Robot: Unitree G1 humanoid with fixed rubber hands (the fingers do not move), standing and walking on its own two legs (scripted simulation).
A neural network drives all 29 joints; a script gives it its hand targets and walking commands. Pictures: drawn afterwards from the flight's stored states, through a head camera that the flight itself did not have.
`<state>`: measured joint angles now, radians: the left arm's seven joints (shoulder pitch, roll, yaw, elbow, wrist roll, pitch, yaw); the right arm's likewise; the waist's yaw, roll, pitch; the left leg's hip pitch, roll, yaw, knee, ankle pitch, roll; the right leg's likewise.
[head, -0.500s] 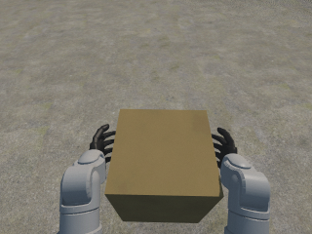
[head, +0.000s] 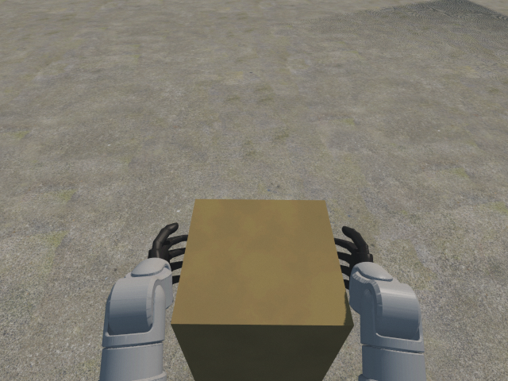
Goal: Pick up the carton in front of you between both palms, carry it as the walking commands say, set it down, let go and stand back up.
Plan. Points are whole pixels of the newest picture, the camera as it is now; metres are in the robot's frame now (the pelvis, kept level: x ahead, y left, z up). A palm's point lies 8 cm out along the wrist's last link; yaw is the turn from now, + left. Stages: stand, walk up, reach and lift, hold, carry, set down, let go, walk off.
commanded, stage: carry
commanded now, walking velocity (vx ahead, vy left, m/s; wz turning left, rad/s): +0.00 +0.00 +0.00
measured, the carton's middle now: (259, 295) +0.27 +0.00 +0.00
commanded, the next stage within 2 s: hold in 1.22 s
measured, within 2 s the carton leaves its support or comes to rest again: neither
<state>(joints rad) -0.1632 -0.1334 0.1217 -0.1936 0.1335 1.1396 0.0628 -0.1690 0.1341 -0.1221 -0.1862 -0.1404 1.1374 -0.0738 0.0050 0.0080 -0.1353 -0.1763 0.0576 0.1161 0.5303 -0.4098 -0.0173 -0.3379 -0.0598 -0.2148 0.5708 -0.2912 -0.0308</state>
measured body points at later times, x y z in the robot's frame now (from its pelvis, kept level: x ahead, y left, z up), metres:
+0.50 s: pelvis -0.03 +0.01 +0.00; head -0.05 +0.00 +0.45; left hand +0.27 +0.16 +0.03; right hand +0.27 -0.15 +0.03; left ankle -0.09 +0.11 -0.73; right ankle +0.00 -0.09 -0.73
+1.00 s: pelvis -0.05 +0.01 +0.00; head -0.07 +0.00 +0.45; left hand +0.26 +0.16 +0.04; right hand +0.26 -0.15 +0.04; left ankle -0.09 +0.11 -0.73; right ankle +0.00 -0.09 -0.73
